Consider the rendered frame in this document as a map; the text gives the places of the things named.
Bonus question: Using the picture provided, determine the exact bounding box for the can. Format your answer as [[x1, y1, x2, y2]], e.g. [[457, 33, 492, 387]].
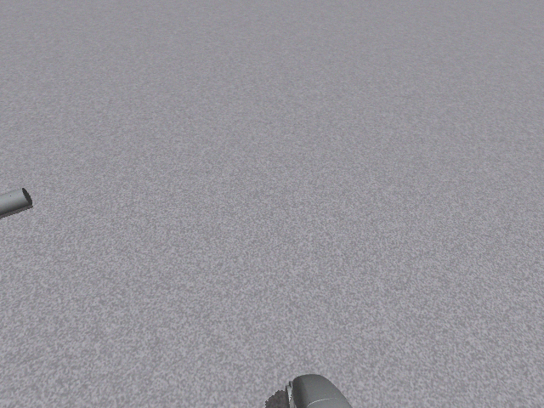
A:
[[0, 188, 32, 215]]

